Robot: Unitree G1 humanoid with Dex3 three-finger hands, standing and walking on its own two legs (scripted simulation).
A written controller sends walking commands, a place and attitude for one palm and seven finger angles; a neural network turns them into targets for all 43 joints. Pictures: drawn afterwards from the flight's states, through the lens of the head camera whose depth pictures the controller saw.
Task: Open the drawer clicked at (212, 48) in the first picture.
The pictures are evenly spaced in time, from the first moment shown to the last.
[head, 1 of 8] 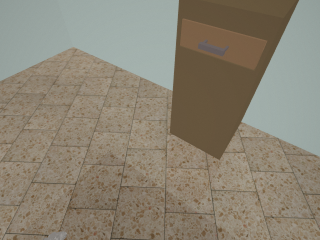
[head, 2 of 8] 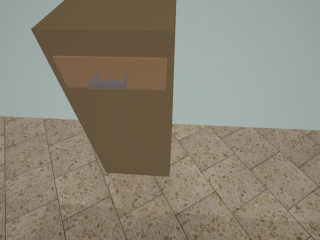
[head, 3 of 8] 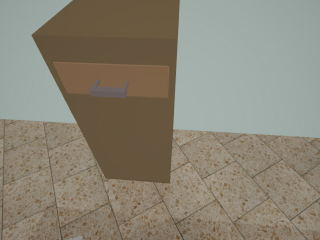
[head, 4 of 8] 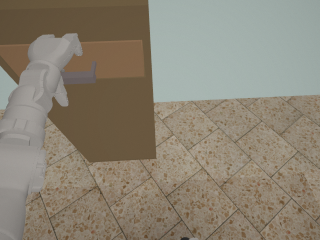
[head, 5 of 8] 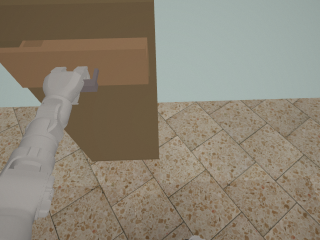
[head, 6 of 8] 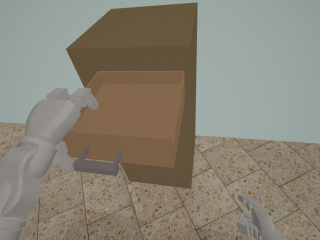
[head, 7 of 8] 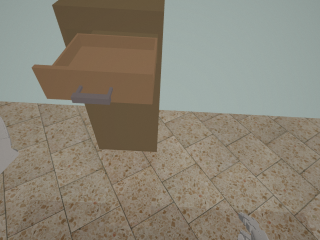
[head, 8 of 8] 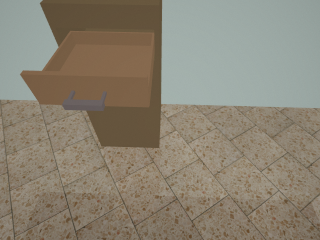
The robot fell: no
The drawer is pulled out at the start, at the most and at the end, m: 0.00 0.30 0.30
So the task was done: yes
